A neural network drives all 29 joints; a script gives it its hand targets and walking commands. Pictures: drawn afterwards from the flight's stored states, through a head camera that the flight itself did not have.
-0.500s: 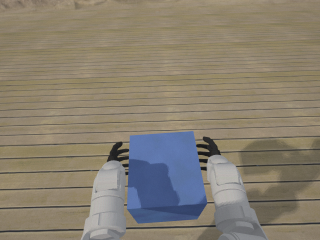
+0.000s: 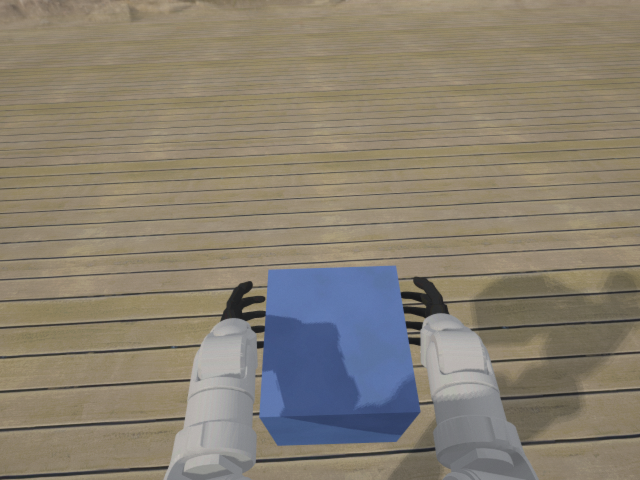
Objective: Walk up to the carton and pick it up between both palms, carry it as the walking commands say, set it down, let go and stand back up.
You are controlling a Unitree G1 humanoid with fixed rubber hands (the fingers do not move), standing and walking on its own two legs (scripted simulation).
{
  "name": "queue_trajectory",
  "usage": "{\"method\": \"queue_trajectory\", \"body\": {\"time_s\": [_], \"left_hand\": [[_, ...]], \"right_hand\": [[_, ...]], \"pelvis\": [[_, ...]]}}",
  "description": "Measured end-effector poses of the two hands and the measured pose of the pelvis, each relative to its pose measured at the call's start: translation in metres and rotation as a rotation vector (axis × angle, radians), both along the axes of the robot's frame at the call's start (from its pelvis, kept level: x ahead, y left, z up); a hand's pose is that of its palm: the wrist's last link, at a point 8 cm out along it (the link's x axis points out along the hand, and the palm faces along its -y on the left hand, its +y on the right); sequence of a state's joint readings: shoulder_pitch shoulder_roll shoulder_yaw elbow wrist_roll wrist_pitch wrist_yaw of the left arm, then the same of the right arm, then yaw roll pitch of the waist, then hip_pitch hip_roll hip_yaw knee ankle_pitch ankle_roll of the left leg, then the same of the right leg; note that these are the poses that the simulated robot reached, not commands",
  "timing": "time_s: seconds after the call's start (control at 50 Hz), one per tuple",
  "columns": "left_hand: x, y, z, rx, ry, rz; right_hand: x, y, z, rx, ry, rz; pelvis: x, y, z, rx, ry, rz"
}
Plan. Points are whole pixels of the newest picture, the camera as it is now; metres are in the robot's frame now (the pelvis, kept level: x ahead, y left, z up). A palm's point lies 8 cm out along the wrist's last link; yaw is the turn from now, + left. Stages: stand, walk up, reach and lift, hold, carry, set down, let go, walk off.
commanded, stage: reach and lift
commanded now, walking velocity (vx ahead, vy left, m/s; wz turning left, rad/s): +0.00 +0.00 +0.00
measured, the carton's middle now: (334, 358) +0.32 +0.00 -0.02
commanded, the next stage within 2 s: hold in 0.78 s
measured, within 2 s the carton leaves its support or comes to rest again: neither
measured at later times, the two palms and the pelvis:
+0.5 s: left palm (227, 340) +0.30 +0.14 +0.06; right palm (435, 337) +0.30 -0.13 +0.06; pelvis +0.00 +0.01 +0.00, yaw +0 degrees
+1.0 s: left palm (225, 347) +0.29 +0.14 +0.06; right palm (434, 341) +0.29 -0.13 +0.06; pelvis -0.01 +0.00 +0.00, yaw +0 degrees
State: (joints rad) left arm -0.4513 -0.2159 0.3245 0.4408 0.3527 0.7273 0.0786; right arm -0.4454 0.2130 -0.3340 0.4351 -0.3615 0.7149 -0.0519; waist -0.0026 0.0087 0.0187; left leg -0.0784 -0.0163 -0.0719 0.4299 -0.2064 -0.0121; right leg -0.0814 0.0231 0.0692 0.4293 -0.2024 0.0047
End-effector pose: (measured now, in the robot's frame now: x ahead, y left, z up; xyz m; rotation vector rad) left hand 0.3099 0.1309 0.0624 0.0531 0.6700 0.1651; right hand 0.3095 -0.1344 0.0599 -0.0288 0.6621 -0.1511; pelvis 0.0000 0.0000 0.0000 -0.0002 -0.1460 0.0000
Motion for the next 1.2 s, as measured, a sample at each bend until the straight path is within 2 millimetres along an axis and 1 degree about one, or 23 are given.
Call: {"method": "queue_trajectory", "body": {"time_s": [0.36, 0.72, 0.96, 1.2], "left_hand": [[-0.005, 0.007, 0.0, 0.0, -0.001, -0.03], [-0.017, 0.009, -0.001, -0.005, -0.001, -0.039], [-0.019, 0.009, -0.002, -0.013, -0.006, -0.029], [-0.018, 0.011, -0.003, -0.012, -0.008, -0.03]], "right_hand": [[-0.007, 0.004, -0.001, -0.006, 0.01, 0.025], [-0.019, 0.004, -0.002, -0.012, 0.015, 0.04], [-0.019, 0.006, -0.003, -0.016, 0.014, 0.037], [-0.017, 0.008, -0.003, -0.021, 0.014, 0.043]], "pelvis": [[0.003, 0.007, 0.002, -0.004, -0.002, 0.004], [-0.004, 0.006, 0.0, -0.002, -0.014, 0.005], [-0.008, 0.005, -0.001, -0.002, -0.012, 0.007], [-0.005, 0.006, -0.001, -0.004, -0.006, 0.009]]}}
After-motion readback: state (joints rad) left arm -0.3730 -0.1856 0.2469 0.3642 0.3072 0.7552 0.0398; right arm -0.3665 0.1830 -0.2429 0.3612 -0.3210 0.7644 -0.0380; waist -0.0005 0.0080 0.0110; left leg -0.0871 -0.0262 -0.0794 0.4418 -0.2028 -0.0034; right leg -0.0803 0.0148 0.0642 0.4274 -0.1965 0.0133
